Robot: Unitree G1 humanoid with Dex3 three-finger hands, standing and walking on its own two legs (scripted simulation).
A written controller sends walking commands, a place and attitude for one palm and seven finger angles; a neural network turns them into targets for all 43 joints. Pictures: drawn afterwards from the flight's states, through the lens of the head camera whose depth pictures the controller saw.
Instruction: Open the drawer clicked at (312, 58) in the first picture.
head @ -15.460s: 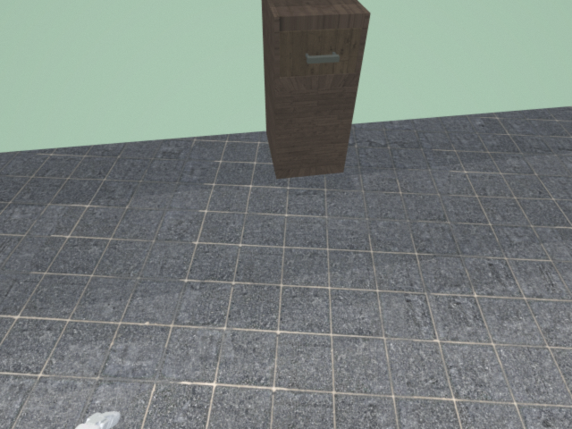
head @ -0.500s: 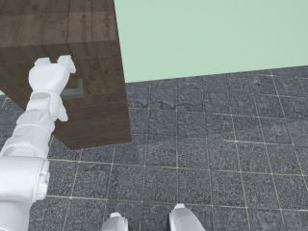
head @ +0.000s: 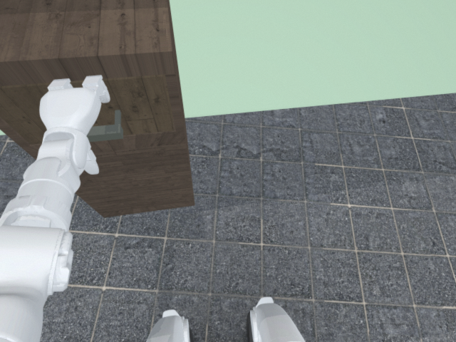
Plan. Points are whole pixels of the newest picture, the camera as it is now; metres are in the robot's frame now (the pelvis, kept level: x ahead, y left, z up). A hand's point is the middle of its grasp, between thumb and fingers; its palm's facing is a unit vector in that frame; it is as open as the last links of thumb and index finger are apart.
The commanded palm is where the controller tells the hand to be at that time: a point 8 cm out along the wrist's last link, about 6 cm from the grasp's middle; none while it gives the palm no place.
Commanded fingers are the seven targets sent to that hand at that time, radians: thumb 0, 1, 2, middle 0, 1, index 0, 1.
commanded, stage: move the hooked fingers above the handle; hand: left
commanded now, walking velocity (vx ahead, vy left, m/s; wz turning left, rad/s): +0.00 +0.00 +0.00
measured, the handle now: (89, 126) +0.55 +0.24 -0.04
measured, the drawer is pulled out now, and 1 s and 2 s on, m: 0.00 0.00 0.00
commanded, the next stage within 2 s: lower the fingers behind the handle in 1.10 s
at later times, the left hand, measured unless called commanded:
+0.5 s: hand (68, 136) +0.49 +0.25 +0.01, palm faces -0.13 -0.01 -0.99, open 13.8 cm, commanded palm +0.49 +0.24 +0.06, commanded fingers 0.00 -0.50 0.30 -0.30 -1.20 -0.30 -1.20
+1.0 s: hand (68, 127) +0.50 +0.24 +0.02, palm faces -0.10 -0.02 -0.99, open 13.6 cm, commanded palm +0.49 +0.24 +0.07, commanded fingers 0.00 -0.50 0.30 -0.30 -1.20 -0.30 -1.20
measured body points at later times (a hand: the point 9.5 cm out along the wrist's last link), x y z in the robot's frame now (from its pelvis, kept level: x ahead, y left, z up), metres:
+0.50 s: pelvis +0.00 +0.00 +0.00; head +0.13 +0.00 +0.43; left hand +0.49 +0.25 +0.06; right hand -0.02 -0.28 -0.12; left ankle +0.00 +0.11 -0.67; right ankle +0.02 -0.15 -0.67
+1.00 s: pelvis +0.00 +0.00 +0.01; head +0.13 +0.00 +0.44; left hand +0.50 +0.24 +0.08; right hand +0.00 -0.27 -0.12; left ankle +0.00 +0.11 -0.67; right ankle +0.02 -0.15 -0.67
